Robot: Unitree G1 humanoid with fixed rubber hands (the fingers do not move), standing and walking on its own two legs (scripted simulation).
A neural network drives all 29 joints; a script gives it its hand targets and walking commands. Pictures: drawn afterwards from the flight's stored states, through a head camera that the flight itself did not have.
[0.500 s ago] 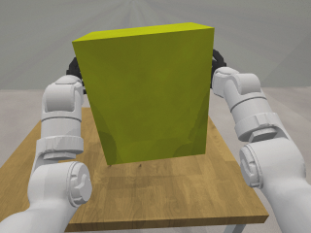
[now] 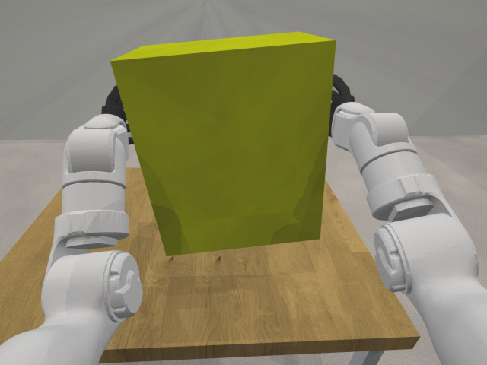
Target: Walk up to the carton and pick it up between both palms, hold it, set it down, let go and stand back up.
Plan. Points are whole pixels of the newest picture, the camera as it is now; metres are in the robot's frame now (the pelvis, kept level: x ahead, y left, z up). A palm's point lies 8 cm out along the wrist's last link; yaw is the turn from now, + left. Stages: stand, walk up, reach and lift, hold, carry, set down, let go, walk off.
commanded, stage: hold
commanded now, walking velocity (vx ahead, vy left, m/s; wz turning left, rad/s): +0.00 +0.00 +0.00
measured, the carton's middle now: (232, 143) +0.37 +0.01 +0.28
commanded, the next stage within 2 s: none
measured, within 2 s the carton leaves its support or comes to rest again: neither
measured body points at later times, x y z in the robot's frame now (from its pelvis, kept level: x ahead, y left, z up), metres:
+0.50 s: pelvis +0.00 +0.00 +0.00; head -0.10 +0.02 +0.44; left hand +0.38 +0.18 +0.30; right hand +0.38 -0.16 +0.33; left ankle +0.01 +0.13 -0.75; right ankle +0.01 -0.13 -0.75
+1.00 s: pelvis +0.00 +0.00 +0.00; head -0.10 +0.03 +0.44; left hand +0.38 +0.19 +0.30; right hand +0.38 -0.16 +0.33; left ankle +0.01 +0.13 -0.75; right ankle +0.01 -0.13 -0.75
